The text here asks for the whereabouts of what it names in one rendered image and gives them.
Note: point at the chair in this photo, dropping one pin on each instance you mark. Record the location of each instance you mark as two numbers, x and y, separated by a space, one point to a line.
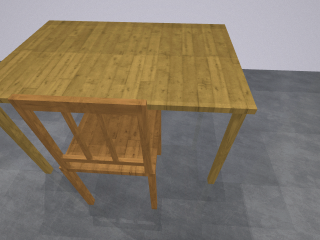
115 136

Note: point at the table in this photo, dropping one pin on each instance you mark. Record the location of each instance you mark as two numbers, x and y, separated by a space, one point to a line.
188 67

